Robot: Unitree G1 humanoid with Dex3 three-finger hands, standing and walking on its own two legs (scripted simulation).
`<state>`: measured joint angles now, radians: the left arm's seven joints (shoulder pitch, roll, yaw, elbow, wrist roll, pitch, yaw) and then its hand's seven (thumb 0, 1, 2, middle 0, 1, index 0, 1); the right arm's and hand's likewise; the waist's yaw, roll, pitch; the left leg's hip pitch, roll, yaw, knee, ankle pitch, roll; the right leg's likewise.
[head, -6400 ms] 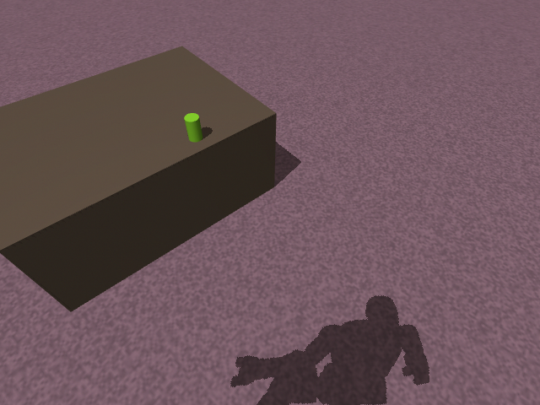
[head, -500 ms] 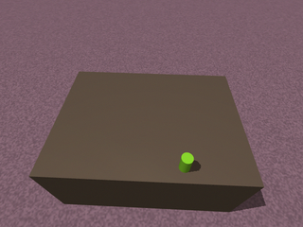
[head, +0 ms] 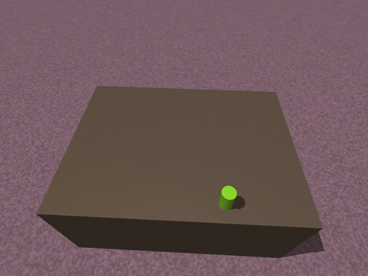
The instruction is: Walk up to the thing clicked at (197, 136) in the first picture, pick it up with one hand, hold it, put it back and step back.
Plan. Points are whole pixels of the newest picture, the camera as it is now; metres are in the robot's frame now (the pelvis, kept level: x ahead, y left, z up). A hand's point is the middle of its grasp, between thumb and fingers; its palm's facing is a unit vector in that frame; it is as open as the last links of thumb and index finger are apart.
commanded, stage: stand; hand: right
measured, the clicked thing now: (227, 198) +0.41 -0.15 -0.29
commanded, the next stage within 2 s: go down in 0.14 s
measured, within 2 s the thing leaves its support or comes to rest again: neither
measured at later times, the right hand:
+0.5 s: hand out of the picture +0.15 -0.24 -0.15, palm faces +0.05 +0.95 -0.31, open 11.3 cm
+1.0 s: hand (296, 275) +0.15 -0.26 -0.14, palm faces +0.06 +0.94 -0.33, open 17.4 cm
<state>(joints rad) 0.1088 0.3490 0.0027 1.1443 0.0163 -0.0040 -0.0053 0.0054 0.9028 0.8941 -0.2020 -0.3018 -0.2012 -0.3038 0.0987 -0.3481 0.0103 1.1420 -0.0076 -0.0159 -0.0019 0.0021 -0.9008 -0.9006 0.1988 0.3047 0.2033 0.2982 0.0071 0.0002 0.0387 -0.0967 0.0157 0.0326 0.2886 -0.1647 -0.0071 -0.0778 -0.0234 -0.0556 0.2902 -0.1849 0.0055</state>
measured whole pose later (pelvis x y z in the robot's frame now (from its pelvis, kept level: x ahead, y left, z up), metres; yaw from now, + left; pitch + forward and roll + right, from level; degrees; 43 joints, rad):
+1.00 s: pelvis +0.00 +0.00 -0.04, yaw -2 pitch +9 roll +1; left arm 0.26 0.29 0.10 0.57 -0.01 -0.11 0.08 -0.01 -0.49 0.06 -0.07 -0.06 -0.06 -0.08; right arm 0.22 -0.34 -0.11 0.45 0.00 0.34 0.05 -0.01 0.50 -0.03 0.05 0.05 0.05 0.05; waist 0.01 -0.03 -0.09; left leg -0.52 0.03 0.06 0.74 -0.38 -0.01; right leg -0.53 -0.03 -0.02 0.77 -0.41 0.00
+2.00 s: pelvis -0.01 -0.01 -0.06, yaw -3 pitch +9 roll +2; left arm 0.38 0.26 0.04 0.32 -0.02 -0.14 0.15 -0.01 -0.52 0.04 -0.06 -0.06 -0.06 -0.06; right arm 0.14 -0.43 -0.22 0.23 0.06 0.37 0.14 -0.01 0.54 -0.04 0.05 0.06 0.06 0.05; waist 0.03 -0.01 -0.13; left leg -0.60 0.04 0.08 0.87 -0.43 -0.01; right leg -0.63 -0.02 0.01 0.93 -0.46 -0.01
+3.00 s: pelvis -0.02 -0.01 -0.05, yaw +0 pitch +13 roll +2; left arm 0.29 0.28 -0.01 0.46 -0.01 -0.17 0.09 -0.01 -0.52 0.04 -0.06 -0.06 -0.06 -0.05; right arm -0.57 -0.72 -0.46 1.13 0.12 -0.14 0.49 -0.02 0.57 -0.02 0.05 0.05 0.06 0.04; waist 0.12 0.02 -0.09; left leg -0.66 0.01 0.05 0.78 -0.35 -0.01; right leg -0.68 -0.05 -0.02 0.86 -0.41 -0.01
